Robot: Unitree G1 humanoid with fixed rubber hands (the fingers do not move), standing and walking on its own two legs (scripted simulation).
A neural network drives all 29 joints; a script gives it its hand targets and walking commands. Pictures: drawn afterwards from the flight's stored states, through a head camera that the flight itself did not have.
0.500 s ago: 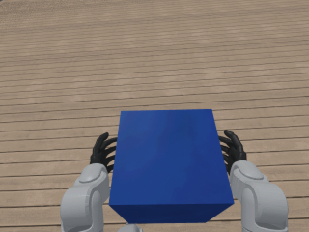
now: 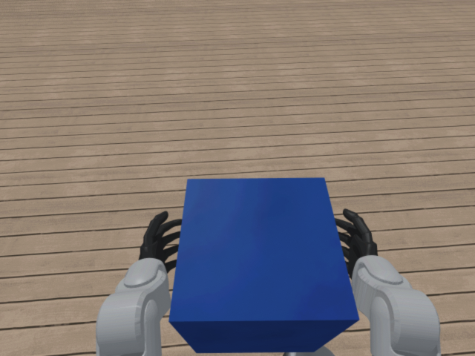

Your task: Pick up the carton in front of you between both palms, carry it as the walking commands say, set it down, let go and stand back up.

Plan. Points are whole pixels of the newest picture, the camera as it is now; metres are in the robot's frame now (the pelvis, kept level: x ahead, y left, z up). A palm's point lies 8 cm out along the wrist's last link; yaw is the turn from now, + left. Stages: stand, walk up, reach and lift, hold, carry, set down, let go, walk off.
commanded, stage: carry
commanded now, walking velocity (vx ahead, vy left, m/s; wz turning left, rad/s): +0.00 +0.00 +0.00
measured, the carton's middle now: (255, 272) +0.25 +0.00 +0.01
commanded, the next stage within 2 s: none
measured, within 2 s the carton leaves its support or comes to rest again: neither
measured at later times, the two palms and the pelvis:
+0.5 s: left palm (186, 144) +0.48 +0.12 +0.09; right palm (334, 144) +0.48 -0.18 +0.08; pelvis +0.23 -0.03 -0.01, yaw +1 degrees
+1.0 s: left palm (184, 144) +0.56 +0.14 +0.02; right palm (311, 144) +0.55 -0.16 +0.02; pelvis +0.27 -0.01 -0.02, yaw +0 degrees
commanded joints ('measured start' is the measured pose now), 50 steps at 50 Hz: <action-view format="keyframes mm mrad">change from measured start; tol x16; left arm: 1 -390 -762 -632 -116 -250 -10 -92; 29 -520 -710 -563 98 -216 16 -159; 50 -669 -809 -386 569 -40 -396 -290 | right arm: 1 -374 693 623 -99 267 19 118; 20 -435 795 679 -114 250 38 114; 50 -698 753 419 573 40 -378 290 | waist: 1 -5 136 -67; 5 13 173 -118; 9 35 -241 -371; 29 18 71 -186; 50 12 5 -270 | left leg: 1 111 237 -95 -32 393 82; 5 104 189 -1 232 742 5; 7 -103 114 8 555 375 -63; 9 -427 -17 -126 936 -352 -87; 10 -431 24 -186 953 -361 -67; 24 -140 99 -98 173 185 -77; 34 -102 162 -153 323 563 -31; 50 -127 155 -148 290 315 -29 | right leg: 1 0 35 -47 -84 67 -19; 6 441 111 -116 -316 205 -35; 8 882 -289 348 -221 652 -180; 26 400 -40 17 -215 153 -63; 32 458 -45 44 -144 345 -43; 50 464 -46 50 -182 163 -49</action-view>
